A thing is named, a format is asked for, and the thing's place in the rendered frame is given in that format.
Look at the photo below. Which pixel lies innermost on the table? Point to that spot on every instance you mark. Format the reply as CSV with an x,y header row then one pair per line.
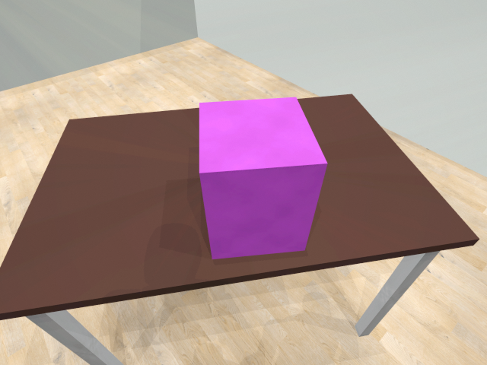
x,y
119,215

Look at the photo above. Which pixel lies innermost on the carton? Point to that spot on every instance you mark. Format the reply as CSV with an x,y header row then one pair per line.
x,y
261,171

